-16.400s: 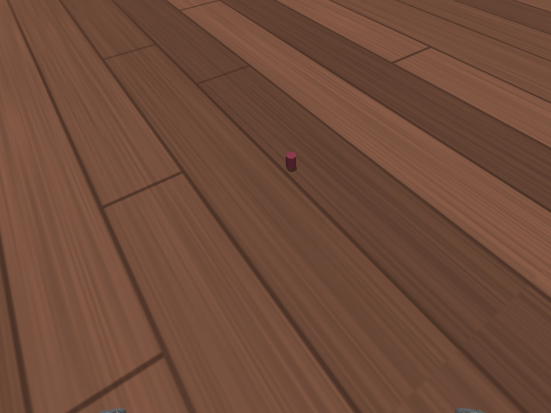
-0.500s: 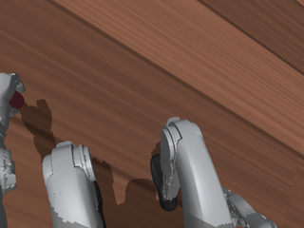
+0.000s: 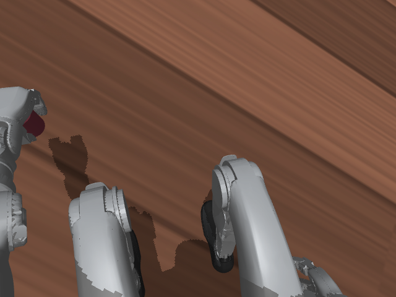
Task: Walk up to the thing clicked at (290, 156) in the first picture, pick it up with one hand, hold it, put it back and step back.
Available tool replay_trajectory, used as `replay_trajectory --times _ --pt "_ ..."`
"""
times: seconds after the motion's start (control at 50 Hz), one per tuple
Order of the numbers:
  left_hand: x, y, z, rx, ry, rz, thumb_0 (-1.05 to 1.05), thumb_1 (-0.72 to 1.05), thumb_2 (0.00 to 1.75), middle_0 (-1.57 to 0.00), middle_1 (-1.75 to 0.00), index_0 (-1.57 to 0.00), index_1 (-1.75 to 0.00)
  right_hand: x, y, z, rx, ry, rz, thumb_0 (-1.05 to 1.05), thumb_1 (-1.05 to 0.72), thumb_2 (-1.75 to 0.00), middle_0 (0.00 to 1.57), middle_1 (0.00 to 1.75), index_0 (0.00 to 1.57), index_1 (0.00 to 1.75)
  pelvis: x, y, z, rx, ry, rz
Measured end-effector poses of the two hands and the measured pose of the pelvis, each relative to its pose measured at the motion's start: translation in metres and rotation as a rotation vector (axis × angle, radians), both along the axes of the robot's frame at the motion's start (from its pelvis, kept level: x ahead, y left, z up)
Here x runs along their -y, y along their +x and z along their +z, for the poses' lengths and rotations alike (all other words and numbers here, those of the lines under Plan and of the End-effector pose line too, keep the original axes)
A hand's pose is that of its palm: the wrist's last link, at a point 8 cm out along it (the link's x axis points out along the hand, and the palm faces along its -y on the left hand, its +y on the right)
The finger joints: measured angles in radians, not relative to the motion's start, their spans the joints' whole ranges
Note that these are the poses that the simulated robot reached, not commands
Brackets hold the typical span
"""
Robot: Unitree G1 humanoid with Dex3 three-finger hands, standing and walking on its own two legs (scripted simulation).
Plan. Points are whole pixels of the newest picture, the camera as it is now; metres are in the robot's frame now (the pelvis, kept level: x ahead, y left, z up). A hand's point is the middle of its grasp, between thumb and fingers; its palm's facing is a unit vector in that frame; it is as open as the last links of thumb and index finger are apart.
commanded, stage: lift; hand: left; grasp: from above
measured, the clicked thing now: (23, 120) +0.48 +0.30 -0.16
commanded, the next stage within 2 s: hold in 1.56 s
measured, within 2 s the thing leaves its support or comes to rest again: neither
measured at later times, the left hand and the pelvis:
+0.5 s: hand out of the picture +0.41 +0.30 -0.02, palm faces -0.44 -0.07 -0.89, open 7.7 cm; pelvis +0.00 +0.00 +0.09, yaw +3 degrees
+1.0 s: hand out of the picture +0.36 +0.27 +0.20, palm faces -0.43 -0.11 -0.90, open 7.7 cm; pelvis +0.02 +0.00 +0.27, yaw +5 degrees
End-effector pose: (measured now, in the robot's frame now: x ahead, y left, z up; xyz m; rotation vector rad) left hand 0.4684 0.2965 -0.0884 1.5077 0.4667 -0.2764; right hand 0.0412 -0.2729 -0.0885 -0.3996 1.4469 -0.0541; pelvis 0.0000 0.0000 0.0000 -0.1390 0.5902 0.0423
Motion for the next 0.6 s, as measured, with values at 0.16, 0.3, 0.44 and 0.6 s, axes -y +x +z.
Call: replay_trajectory --times 0.16,0.3,0.44,0.6 --pt "-0.003 -0.01 0.027 -0.019 -0.002 0.022 -0.01 0.21 0.47 -0.76 -0.75 -0.84 -0.66 -0.003 0.002 0.011 0.016 0.013 -0.047 0.0 -0.92 -0.91 0.2 0.3 0.2 0.3 -0.001 0.0 0.018 -0.013 0.008 0.009" --pt "-0.004 -0.025 0.064 -0.018 -0.005 0.016 -0.01 0.22 0.47 -0.75 -0.76 -0.83 -0.67 -0.003 0.021 0.027 0.072 0.025 -0.052 0.0 -0.92 -0.91 0.2 0.3 0.2 0.3 -0.001 -0.001 0.042 -0.013 0.018 0.013" --pt "-0.003 -0.043 0.109 -0.001 -0.01 0.006 -0.01 0.23 0.45 -0.74 -0.76 -0.83 -0.67 -0.002 0.051 0.054 0.156 0.029 -0.042 0.01 -0.92 -0.9 0.2 0.3 0.2 0.3 0.0 -0.001 0.073 -0.007 0.028 0.02" --pt "0.0 -0.066 0.17 0.029 -0.025 0.017 -0.01 0.24 0.44 -0.73 -0.76 -0.82 -0.67 -0.006 0.085 0.098 0.258 0.028 -0.04 0.01 -0.92 -0.9 0.2 0.3 0.2 0.3 0.001 0.0 0.118 0.028 0.043 0.028"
